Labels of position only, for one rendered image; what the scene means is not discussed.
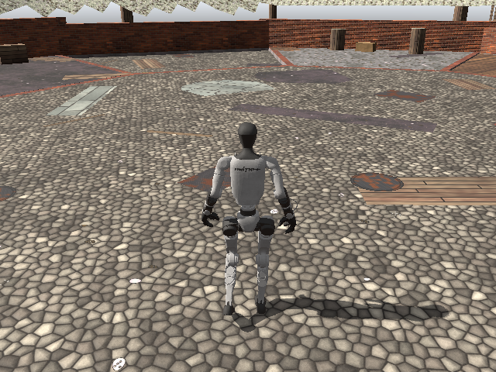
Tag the right robot thigh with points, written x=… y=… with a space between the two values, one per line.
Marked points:
x=265 y=233

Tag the left robot hand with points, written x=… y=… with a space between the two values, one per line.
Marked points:
x=211 y=216

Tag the robot thigh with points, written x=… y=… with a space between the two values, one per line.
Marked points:
x=265 y=233
x=230 y=231

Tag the left robot forearm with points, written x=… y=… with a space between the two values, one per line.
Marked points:
x=209 y=203

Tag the right robot hand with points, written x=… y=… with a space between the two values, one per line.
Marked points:
x=291 y=222

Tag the robot left upper arm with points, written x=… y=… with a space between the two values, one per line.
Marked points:
x=219 y=174

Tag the robot right upper arm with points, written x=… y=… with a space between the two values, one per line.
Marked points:
x=276 y=176

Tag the right robot forearm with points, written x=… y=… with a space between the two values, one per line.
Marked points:
x=286 y=206

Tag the left robot thigh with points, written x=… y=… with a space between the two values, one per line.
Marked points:
x=230 y=231

